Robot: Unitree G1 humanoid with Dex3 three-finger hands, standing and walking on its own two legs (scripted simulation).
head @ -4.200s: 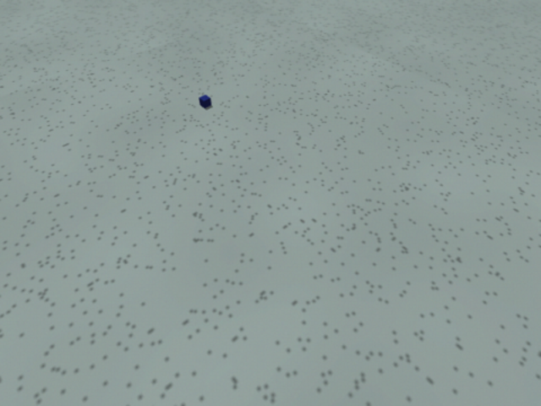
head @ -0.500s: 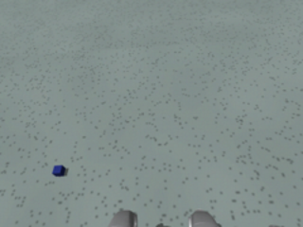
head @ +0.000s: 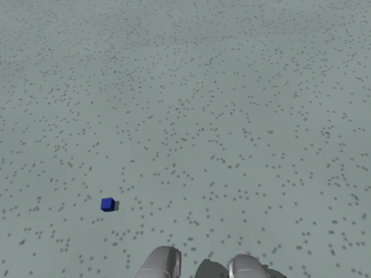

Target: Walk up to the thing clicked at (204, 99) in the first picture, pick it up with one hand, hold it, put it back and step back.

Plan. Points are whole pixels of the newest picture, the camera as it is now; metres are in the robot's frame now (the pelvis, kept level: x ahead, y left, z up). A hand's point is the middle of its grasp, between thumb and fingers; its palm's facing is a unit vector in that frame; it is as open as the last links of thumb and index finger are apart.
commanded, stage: walk up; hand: left
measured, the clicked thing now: (108, 204) +0.53 +0.47 -0.71
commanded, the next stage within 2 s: none
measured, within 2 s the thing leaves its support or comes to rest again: neither
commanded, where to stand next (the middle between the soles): +0.09 +0.22 m, yaw -7 degrees
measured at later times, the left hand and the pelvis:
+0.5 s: hand out of the picture +0.07 +0.53 -0.13, palm faces -0.08 -0.84 -0.54, open 7.4 cm; pelvis -0.01 +0.23 -0.01, yaw -4 degrees
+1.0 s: hand out of the picture +0.13 +0.58 -0.14, palm faces -0.16 -0.92 -0.36, open 7.4 cm; pelvis +0.01 +0.31 +0.03, yaw -9 degrees
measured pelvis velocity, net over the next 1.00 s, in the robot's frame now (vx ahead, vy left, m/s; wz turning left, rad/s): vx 0.01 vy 0.31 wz -0.15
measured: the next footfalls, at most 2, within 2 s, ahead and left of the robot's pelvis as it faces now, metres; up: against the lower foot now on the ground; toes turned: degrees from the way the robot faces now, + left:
left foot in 0.18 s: +0.06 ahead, +0.29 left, +0.00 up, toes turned +1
right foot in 0.46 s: +0.08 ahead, +0.12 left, +0.00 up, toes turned -8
